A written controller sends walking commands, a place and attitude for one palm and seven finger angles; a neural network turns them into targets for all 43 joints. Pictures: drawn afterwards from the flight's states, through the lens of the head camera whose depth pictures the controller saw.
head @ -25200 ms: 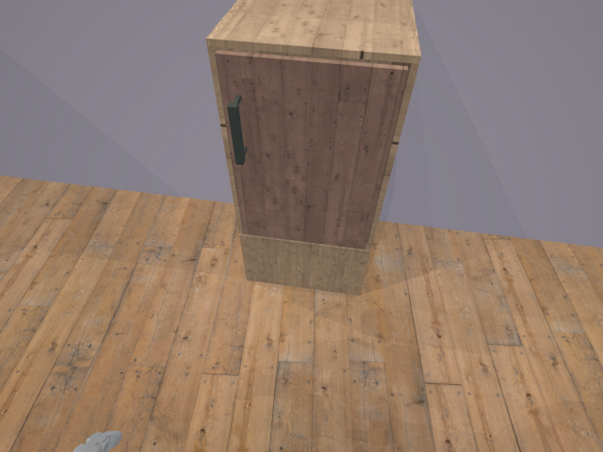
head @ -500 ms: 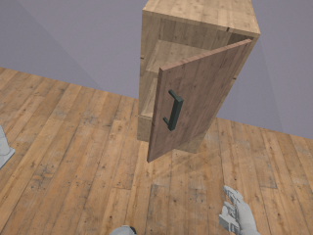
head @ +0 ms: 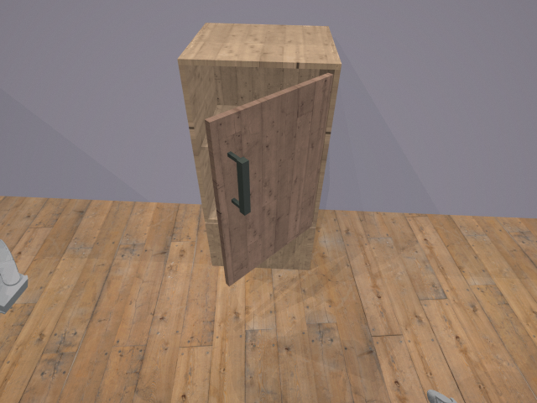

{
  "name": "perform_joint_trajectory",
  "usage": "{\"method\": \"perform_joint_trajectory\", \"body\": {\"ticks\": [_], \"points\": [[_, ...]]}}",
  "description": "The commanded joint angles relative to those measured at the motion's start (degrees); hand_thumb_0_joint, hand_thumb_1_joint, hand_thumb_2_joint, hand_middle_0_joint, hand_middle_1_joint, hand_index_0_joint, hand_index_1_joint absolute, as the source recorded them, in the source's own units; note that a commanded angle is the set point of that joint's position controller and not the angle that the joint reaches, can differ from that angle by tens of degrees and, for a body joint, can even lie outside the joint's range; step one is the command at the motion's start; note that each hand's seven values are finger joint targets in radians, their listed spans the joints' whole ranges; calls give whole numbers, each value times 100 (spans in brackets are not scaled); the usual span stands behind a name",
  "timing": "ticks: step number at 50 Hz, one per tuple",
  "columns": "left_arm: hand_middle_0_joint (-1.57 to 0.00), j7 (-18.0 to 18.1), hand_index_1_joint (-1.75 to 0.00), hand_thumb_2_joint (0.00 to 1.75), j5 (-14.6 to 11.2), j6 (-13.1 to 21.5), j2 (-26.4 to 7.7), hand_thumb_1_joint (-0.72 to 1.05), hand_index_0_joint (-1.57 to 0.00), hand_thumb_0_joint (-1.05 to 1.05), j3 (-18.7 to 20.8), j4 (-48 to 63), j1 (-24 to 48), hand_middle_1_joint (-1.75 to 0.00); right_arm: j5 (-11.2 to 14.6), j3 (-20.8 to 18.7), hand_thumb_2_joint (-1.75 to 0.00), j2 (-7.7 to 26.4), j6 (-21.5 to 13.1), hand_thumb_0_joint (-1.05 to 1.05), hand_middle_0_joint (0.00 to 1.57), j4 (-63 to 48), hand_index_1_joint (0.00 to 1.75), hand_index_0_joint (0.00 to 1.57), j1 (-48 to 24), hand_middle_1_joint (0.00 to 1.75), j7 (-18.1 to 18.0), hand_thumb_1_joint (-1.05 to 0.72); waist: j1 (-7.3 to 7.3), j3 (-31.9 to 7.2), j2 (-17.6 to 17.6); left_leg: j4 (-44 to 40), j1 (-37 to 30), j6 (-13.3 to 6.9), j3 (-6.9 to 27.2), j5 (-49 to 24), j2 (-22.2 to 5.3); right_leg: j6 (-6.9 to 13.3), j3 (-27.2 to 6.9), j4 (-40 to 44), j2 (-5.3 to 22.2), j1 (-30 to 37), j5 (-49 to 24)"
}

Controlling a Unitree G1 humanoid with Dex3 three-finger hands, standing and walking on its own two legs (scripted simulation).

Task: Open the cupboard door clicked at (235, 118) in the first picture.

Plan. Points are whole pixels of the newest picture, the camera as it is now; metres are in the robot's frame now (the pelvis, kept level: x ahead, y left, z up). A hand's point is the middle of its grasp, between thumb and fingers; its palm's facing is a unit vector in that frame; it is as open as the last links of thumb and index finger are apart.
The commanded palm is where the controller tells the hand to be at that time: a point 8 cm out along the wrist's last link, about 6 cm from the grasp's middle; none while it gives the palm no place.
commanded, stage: stop stepping back and stand still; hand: left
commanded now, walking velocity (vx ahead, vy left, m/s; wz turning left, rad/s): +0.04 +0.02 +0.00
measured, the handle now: (238, 183) +0.62 +0.10 -0.01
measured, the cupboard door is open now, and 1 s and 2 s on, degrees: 46 46 46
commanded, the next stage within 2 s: let the arm hang, fingers relaxed in 1.10 s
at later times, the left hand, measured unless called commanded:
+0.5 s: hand (11, 352) +0.13 +0.26 +0.16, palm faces +0.48 -0.77 -0.41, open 7.4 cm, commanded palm +0.07 +0.29 +0.20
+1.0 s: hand out of the picture +0.12 +0.28 +0.17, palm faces +0.45 -0.78 -0.43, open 7.4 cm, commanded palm +0.06 +0.32 +0.20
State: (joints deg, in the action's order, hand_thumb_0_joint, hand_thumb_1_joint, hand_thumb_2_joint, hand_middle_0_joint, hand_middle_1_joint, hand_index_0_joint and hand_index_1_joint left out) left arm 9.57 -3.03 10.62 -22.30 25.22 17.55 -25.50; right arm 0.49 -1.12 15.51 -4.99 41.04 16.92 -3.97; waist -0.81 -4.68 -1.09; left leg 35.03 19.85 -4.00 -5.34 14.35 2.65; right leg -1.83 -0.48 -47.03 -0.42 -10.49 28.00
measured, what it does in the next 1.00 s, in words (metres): steps on the spot: right foot, then left foot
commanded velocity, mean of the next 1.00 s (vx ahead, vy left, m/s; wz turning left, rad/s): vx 0.00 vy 0.00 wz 0.00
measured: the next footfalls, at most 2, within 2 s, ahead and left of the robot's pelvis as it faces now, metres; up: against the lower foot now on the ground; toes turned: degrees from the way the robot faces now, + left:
right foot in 0.12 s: +0.02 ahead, -0.11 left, +0.00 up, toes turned -1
left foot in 0.42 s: -0.03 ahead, +0.12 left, +0.00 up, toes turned +4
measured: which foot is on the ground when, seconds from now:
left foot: down 0.00-0.16, up 0.18-0.40, down 0.42-1.00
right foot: up 0.00-0.10, down 0.12-1.00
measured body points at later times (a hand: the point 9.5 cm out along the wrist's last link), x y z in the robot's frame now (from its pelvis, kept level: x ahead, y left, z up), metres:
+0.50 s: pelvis -0.06 -0.01 +0.02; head -0.06 -0.01 +0.47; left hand +0.10 +0.30 +0.18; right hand +0.10 -0.25 -0.07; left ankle -0.07 +0.12 -0.72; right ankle -0.02 -0.11 -0.72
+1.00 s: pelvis -0.07 +0.01 +0.02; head -0.06 +0.02 +0.47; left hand +0.09 +0.32 +0.19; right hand +0.08 -0.21 -0.07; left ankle -0.07 +0.12 -0.72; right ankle -0.02 -0.11 -0.72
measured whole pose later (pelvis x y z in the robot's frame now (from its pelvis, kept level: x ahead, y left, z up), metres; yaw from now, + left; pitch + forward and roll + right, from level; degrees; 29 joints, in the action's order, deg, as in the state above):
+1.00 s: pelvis -0.07 +0.01 +0.02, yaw +2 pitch -1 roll +0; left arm 9.3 -1.1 9.0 -21.0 21.5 26.8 -29.9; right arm -0.1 1.2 11.2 -6.9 36.3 14.9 -3.9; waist 0.8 2.2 -0.8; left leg 26.4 11.0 -1.3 -2.5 14.4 0.1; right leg -0.3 2.7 -24.0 1.1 -14.6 8.4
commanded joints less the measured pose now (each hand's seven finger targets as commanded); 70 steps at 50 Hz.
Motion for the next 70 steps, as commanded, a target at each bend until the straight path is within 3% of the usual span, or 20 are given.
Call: {"method": "perform_joint_trajectory", "body": {"ticks": [1,5,6,7,8,10,13,18,23,25,26,36,45,51,59,60,62,65,68,70], "points": [[-20,18,-30,90,154,372,-1369,90,-20,0,375,1970,524,-30,-81,-129,-90,373,-566,0,20,-1163,30,20,-1093,30,14,-90,37,525,571,-2336,530,-829,2657,1330,-1780,188,-212,-511,223,-611,456],[-20,140,-30,90,141,421,-1723,90,-20,0,1054,2443,-715,-30,-43,-129,-90,347,-507,0,20,-1472,30,20,-1117,30,-13,-90,183,396,1398,-2032,2337,47,941,2637,-861,311,463,1206,34,1552,-383],[-20,136,-30,90,166,460,-1550,90,-20,0,998,2344,-858,-30,-53,-131,-90,244,-432,0,20,-1545,30,20,-1079,30,2,-90,134,490,955,-1126,2385,218,583,2358,-562,476,-23,1770,366,1263,-66],[-20,124,-30,90,168,481,-1570,90,-20,0,1028,2305,-801,-30,-72,-172,-90,175,-346,0,20,-1598,30,20,-1010,30,26,-90,98,632,-114,498,1827,427,260,1801,-165,801,-1312,3024,1084,22,1126],[-20,123,-30,90,170,458,-1596,90,-20,0,1042,2269,-558,-30,-50,-235,-90,229,-297,0,20,-1524,30,20,-1012,30,24,-90,109,803,-1031,2426,1325,536,484,1435,-33,1246,-3380,4244,2131,-1528,2492],[-20,96,-30,90,184,515,-1328,90,-20,0,903,1849,-171,-30,-143,-236,-90,307,-273,0,20,-1243,30,20,-828,30,-5,-90,-139,1023,-785,3312,973,590,839,801,-231,1126,-2963,4345,1973,-2351,2224],[-20,57,-30,90,162,561,-1115,90,-20,0,646,993,-3,-30,-82,-60,-90,172,-271,0,20,-1158,30,20,-707,30,-79,-90,-144,599,-359,1699,501,479,495,328,-457,793,-1058,3573,1178,-1346,359],[-20,109,-30,90,214,423,-674,90,-20,0,-12,1081,364,-30,-80,-117,-90,285,-563,0,20,-1081,30,20,-785,30,-171,-90,51,381,-513,-725,-689,252,201,407,-233,512,-875,3414,916,-659,-187],[-20,118,-30,90,166,461,-1172,90,-20,0,409,2376,248,-30,-21,-221,-90,503,-581,0,20,-1355,30,20,-872,30,-76,-90,128,-349,56,-1246,-1053,124,949,-1436,-951,116,-404,2277,311,358,-2471],[-20,127,-30,90,202,475,-1524,90,-20,0,784,2931,140,-30,-77,-90,-90,323,-600,0,20,-1342,30,20,-905,30,-72,-90,157,-401,1362,-1536,-808,229,819,-1585,-882,105,15,1845,145,411,-2401],[-20,135,-30,90,189,474,-1324,90,-20,0,669,2936,-39,-30,-50,-59,-90,250,-611,0,20,-1421,30,20,-924,30,-49,-90,154,-247,1378,-1574,-459,231,851,-1451,-926,103,109,1856,108,570,-2325],[-20,41,-30,90,50,298,-797,90,-20,0,383,1339,-553,-30,0,-84,-90,306,-411,0,20,-1324,30,20,-819,30,25,-90,8,399,30,-1371,61,393,625,247,-589,187,-402,2884,312,155,-1566],[-20,94,-30,90,198,303,-1243,90,-20,0,476,2512,384,-30,-23,-56,-90,354,-505,0,20,-1440,30,20,-925,30,-82,-90,120,151,1003,-2156,293,287,838,582,-746,41,122,2261,-1,781,-1790],[-20,131,-30,90,127,338,-999,90,-20,0,516,2292,-475,-30,-32,-62,-90,275,-538,0,20,-1440,30,20,-826,30,-27,-90,126,-47,610,-1641,116,417,672,-564,-610,133,92,2301,174,1012,-2727],[-20,32,-30,90,49,303,-821,90,-20,0,384,1521,-618,-30,18,-113,-90,352,-349,0,20,-1358,30,20,-851,30,-13,-90,68,176,243,-1650,-1,456,592,-437,-610,112,17,2562,163,594,-2535],[-20,-691,-30,90,418,-320,65,90,-20,0,-2178,-2477,107,-30,51,-341,-90,950,-761,0,20,94,30,20,-1185,30,495,-90,-177,684,159,-759,-113,463,740,-1492,-667,254,188,1912,478,-571,-2770],[-20,-895,-30,90,477,-974,42,90,-20,0,-1825,-2603,145,-30,-85,-370,-90,1036,-165,0,20,2,30,20,-628,30,493,-90,-57,349,250,-878,-421,321,801,-2097,-900,361,-27,1763,468,-695,-2391],[-20,-924,-30,90,539,-967,47,90,-20,0,-1936,-3381,637,-30,-174,-229,-90,940,51,0,20,47,30,20,-809,30,447,-90,52,191,-107,-1127,-15,26,1183,-1796,-1066,372,28,1322,302,-393,-1825],[-20,-922,-30,90,563,-978,-148,90,-20,0,-1991,-4427,901,-30,-192,-179,-90,871,215,0,20,218,30,20,-750,30,425,-90,79,-156,-1156,-688,-335,97,942,-1067,-681,498,-374,1837,739,-109,-2501],[-20,-890,-30,90,526,-1021,-161,90,-20,0,-2105,-5043,1133,-30,-190,-120,-90,664,343,0,20,396,30,20,-556,30,412,-90,-17,-216,-1208,-504,-729,207,728,-623,-389,665,-620,2159,1027,-299,-2541]]}}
